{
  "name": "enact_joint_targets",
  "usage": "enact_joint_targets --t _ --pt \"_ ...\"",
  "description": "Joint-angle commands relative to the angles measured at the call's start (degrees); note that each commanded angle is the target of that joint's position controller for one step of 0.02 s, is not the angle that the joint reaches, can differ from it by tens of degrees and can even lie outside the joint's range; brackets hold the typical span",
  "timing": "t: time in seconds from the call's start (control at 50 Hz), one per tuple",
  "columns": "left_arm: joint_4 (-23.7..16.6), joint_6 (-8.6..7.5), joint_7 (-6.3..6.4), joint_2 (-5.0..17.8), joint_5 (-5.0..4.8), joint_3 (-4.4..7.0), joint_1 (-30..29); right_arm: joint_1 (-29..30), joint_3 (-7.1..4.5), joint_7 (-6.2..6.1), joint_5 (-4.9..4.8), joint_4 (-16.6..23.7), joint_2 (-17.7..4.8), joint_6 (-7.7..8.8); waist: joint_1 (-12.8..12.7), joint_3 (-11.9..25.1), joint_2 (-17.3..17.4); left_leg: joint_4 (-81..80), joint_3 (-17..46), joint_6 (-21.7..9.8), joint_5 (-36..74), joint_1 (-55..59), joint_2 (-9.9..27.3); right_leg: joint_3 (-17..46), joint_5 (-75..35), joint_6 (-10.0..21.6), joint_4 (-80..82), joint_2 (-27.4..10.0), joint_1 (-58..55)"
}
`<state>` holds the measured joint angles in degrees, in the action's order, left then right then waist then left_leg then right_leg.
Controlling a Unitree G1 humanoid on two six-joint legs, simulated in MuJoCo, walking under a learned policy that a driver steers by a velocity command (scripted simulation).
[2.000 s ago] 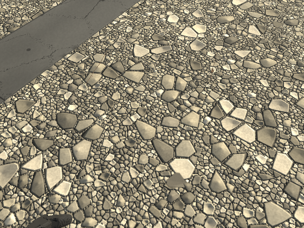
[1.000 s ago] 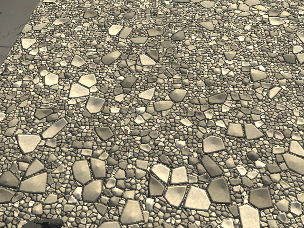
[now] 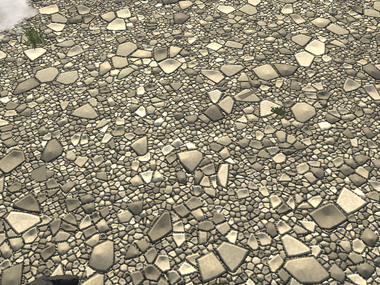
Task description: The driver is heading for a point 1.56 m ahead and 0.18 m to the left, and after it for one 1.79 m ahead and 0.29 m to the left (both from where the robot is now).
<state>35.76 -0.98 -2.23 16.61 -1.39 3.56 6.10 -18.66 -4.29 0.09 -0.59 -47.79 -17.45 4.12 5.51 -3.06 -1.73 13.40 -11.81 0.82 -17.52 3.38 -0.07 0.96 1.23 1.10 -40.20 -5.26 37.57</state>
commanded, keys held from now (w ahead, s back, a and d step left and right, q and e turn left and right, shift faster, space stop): w+e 0.12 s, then w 0.50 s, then w+q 0.38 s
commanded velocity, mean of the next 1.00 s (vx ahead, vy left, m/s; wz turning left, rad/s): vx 0.50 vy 0.00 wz -0.10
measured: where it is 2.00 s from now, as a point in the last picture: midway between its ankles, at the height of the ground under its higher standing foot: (187, 149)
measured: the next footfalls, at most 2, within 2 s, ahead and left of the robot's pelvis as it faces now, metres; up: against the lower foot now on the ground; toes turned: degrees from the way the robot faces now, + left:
right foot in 0.10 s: +0.23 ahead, -0.12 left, +0.00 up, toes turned -6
left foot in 0.62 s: +0.57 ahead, +0.04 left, +0.00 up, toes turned -9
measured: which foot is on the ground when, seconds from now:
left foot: down 0.00-0.10, up 0.12-0.60, down 0.62-1.00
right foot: up 0.00-0.08, down 0.10-0.64, up 0.66-1.00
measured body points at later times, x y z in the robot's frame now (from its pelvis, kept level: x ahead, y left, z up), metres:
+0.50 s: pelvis +0.29 -0.05 +0.00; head +0.32 -0.07 +0.45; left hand +0.38 +0.22 -0.10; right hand +0.46 -0.32 -0.09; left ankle +0.52 +0.08 -0.69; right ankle +0.19 -0.12 -0.74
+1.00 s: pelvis +0.59 -0.06 +0.01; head +0.62 -0.06 +0.46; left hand +0.83 +0.16 -0.07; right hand +0.58 -0.35 -0.11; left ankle +0.53 +0.04 -0.74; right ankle +0.75 -0.24 -0.70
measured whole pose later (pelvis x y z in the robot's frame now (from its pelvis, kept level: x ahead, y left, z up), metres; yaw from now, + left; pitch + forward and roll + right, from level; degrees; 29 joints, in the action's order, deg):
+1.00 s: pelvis +0.59 -0.06 +0.01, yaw -2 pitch +2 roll +1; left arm 39.6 -5.4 -0.7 15.8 -0.1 1.7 2.9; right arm -21.7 -3.3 -0.2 -1.5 -45.7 -16.6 2.8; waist 5.6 -1.5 -1.4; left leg 18.8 5.8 -2.8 -14.5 -6.1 -4.4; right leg 6.2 -1.1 -3.2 -31.6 -2.8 33.4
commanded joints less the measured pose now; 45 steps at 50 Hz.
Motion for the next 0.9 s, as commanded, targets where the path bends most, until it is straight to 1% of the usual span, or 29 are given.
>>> enact_joint_targets --t 0.02,0.06,0.08,0.1,0.12,0.14,0.16,0.18,0.2,0.24,0.28,0.34,0.4,0.46,0.5,0.56,0.58,0.6,0.62,0.64,0.66,0.68,0.7,0.72,0.74,0.76,0.8,0.84,0.9 --pt "-6.04 -0.77 -0.97 3.58 0.05 0.88 -5.07 1.97 -2.67 -0.35 -1.04 2.98 -11.16 -0.2 -2.02 -1.31 5.65 -0.74 3.22 -7.93 34.1 0.31 16.12 -3.26 3.52 2.35 3.99 2.06 -2.71" --pt "-5.38 -0.32 -0.93 6.39 0.41 2.4 0.23 2.28 -3.21 -0.74 -1.59 3.11 -12.95 -1.05 -6.04 3.11 7.4 10.13 0.96 -6.72 53.3 1.75 15.8 -6.48 9.34 5.03 4.74 6.23 -11.85" --pt "-3.14 -0.1 -0.56 8.81 0.27 3.94 8.77 3.1 -3.02 -0.98 -1.82 3.41 -12.63 -1.45 -11.06 7.49 6.45 21.18 -0.83 -5.25 55.85 -1.9 14.28 -7.31 6.71 7.11 8.12 8.67 -23.82" --pt "-0.24 0.49 0.46 12.76 0.01 5.92 19.36 2.38 -2.07 -1.28 -0.74 4.08 -10.53 -1.31 -15.73 12.74 2.6 37.51 -0.91 -2.89 43.11 -14.59 12.16 -0.68 5.93 9.82 9.2 6.36 -41.82" --pt "-0.5 0.11 1.08 20.03 -0.85 6.76 17.78 -3.37 0.95 -0.38 2.17 7.75 -1.67 -0.1 -8.09 17.42 -14.41 58.83 2.14 0.79 -12.62 -41.46 1.41 31.21 13.59 20.36 12.21 -9.63 -61.26" --pt "-2.5 -0.94 0.89 15.28 -0.33 5.18 19.61 1.32 0.83 0.37 0.2 8.0 -5.31 2.06 -12.23 26.4 -8.54 66.22 15.68 0.23 -17.17 -47.76 -0.59 47.1 24.48 23.56 21.93 -14.46 -63.76" --pt "-1.24 -1.85 0.66 11.38 0.38 3.91 17.86 6.96 -0.16 0.84 -2.24 9.13 -8.85 3.13 -13.26 17.55 -4.65 65.26 16.21 -1.08 -10.99 -51.87 2.45 38.3 20.45 19.82 23.69 -12.88 -57.89" --pt "-1.08 -2.34 0.66 9.95 0.36 3.32 14.49 7.88 0.25 0.64 -1.97 9.3 -7.99 3.65 -10.8 12.22 -1.5 60.28 15.79 -1.75 -5.86 -49.96 5.0 31.22 15.2 17.72 23.64 -10.67 -49.41" --pt "-1.37 -2.44 0.78 7.87 0.51 2.54 10.29 7.87 0.14 0.29 -0.47 8.39 -7.87 3.6 -8.42 8.58 0.4 55.61 15.54 -1.27 -2.79 -46.27 7.03 25.32 8.38 16.05 23.93 -8.58 -41.43" --pt "-2.03 -2.74 1.11 6.07 1.71 1.65 6.62 5.38 -0.21 0.5 0.23 7.34 -7.9 2.35 -5.17 6.68 -1.63 51.69 15.66 -0.37 0.61 -39.27 8.61 19.81 -0.48 15.43 26.59 -6.17 -32.3" --pt "-0.76 -3.37 1.42 6.8 1.41 1.72 6.96 4.73 0.13 0.54 0.69 6.78 -6.1 1.21 -4.45 5.51 -0.79 47.96 14.42 1.17 2.95 -37.89 8.44 15.63 -6.01 15.88 28.55 -5.49 -28.21" --pt "1.33 -3.67 2.19 7.96 1.35 1.86 8.82 9.97 0.82 0.48 1.01 8.23 -4.19 0.66 -5.89 2.42 -0.34 37.86 13.84 2.71 13.25 -40.07 8.08 10.34 -7.85 14.51 30.35 -3.46 -26.58" --pt "3.28 -3.57 2.48 8.27 1.0 1.75 11.22 15.67 1.37 1.03 0.58 9.31 -2.83 1.09 -8.43 0.92 -0.82 25.87 12.77 2.37 24.4 -37.39 5.93 6.92 -3.66 11.97 30.64 -1.53 -26.44" --pt "5.74 -3.46 2.42 8.93 0.58 1.87 14.77 20.44 1.55 1.8 -0.08 10.69 -2.77 1.53 -10.44 -0.97 -0.83 19.95 12.8 1.27 26.96 -37.4 4.57 8.21 -0.13 11.73 30.22 -3.64 -29.91" --pt "7.14 -2.97 2.51 9.03 0.47 1.96 16.45 22.25 1.44 2.43 -0.03 11.63 -3.34 1.82 -10.77 -1.57 -1.04 17.37 13.24 -0.23 23.88 -40.19 4.11 9.46 -2.55 11.44 27.76 -5.84 -35.52" --pt "8.43 -2.03 2.91 9.64 0.48 2.28 16.95 20.6 1.09 3.08 0.15 11.77 -4.39 2.1 -9.07 -0.4 -2.47 15.25 12.59 -2.87 16.55 -38.42 2.87 10.52 -11.4 9.76 23.24 -7.93 -41.41" --pt "8.43 -1.79 3.0 10.13 0.53 2.39 16.17 17.74 0.64 2.94 0.26 11.17 -5.31 2.16 -7.32 1.49 -3.33 14.94 11.14 -3.96 14.06 -33.73 1.28 9.99 -20.34 9.0 19.85 -7.31 -41.92" --pt "8.35 -1.49 3.06 10.01 0.73 2.2 15.1 11.22 -0.35 2.54 0.38 9.39 -6.94 2.2 -3.57 5.89 -3.05 13.79 9.18 -5.58 15.05 -24.21 -0.64 8.06 -29.64 7.77 12.25 -4.98 -40.93" --pt "7.65 -1.39 3.18 8.41 1.36 1.37 14.88 2.02 -1.29 2.11 0.77 7.49 -9.66 2.17 0.53 13.57 -1.6 16.65 12.96 -8.43 18.66 -8.28 3.74 5.9 -25.81 5.93 -0.14 -2.21 -33.67" --pt "6.6 -2.24 2.91 3.61 1.3 -0.06 21.81 -5.0 -2.66 1.88 1.65 6.32 -14.94 1.89 -0.52 23.52 10.54 15.65 37.14 -17.65 11.59 15.09 17.57 2.13 -3.74 1.18 -22.72 6.2 -12.16" --pt "7.27 -3.33 2.55 3.94 1.38 -0.39 21.75 -7.24 -1.87 2.3 0.09 4.87 -11.65 1.52 0.08 26.95 17.57 6.12 55.22 -21.07 3.07 20.87 21.61 6.03 30.58 -0.18 -32.72 10.44 -1.42" --pt "5.9 -4.14 2.04 8.49 0.21 0.69 16.22 -3.62 -0.83 2.11 -0.83 5.48 -8.72 1.21 0.51 18.26 12.47 4.38 50.59 -18.3 -4.16 15.57 20.04 7.35 29.12 0.17 -36.83 6.39 4.94" --pt "4.46 -4.82 1.85 8.58 -0.27 0.56 10.99 0.24 -0.53 1.82 -0.35 6.46 -7.61 0.78 -0.13 11.36 7.43 3.12 43.67 -16.51 -2.98 7.06 17.57 5.49 24.37 0.52 -34.93 3.8 5.88" --pt "3.63 -5.23 1.94 7.93 0.46 0.5 8.12 3.08 -0.33 1.75 0.26 6.86 -7.06 0.54 -1.71 5.86 4.08 1.55 38.57 -16.01 2.39 -1.5 15.48 4.16 20.67 0.47 -30.52 1.89 5.2" --pt "3.7 -5.19 2.12 7.6 1.34 0.78 8.11 4.5 0.13 1.71 0.89 7.38 -5.82 0.69 -3.56 4.22 3.88 0.23 35.52 -15.45 8.15 -6.79 13.61 4.41 17.95 0.29 -26.57 0.26 1.91" --pt "3.83 -5.0 2.12 6.68 1.67 0.69 9.36 5.09 0.26 1.64 1.09 7.66 -5.52 0.68 -4.98 4.23 4.99 -0.95 34.05 -15.7 11.85 -9.71 12.44 4.33 16.78 -0.26 -24.29 -0.08 -0.95" --pt "3.97 -4.44 2.32 4.95 2.06 0.32 10.5 4.9 0.02 1.35 0.31 7.53 -5.97 0.84 -6.19 4.42 6.1 -2.57 30.65 -16.66 16.22 -12.95 11.32 3.4 16.33 -1.89 -18.85 -0.14 -3.21" --pt "2.63 -4.14 2.65 3.89 2.2 -0.2 6.62 4.05 -0.66 0.7 -0.06 7.14 -7.73 0.86 -5.63 3.07 5.97 -3.75 27.62 -16.5 17.84 -15.69 10.27 2.57 11.7 -3.41 -11.1 0.3 -3.37" --pt "1.13 -4.63 2.22 2.73 1.92 -0.82 -0.44 1.77 -1.3 -0.19 -0.54 6.52 -9.03 0.24 -3.39 1.97 5.94 -3.3 24.16 -13.93 16.09 -18.63 7.48 2.33 -0.57 -4.44 1.88 2.36 -7.48"
Keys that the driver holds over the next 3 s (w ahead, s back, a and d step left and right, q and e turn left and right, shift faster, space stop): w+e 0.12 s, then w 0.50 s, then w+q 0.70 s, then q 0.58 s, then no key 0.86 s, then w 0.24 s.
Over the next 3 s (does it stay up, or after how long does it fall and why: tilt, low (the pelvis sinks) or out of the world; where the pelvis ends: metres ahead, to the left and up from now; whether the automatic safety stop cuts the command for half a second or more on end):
stays up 1.01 -0.04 -0.01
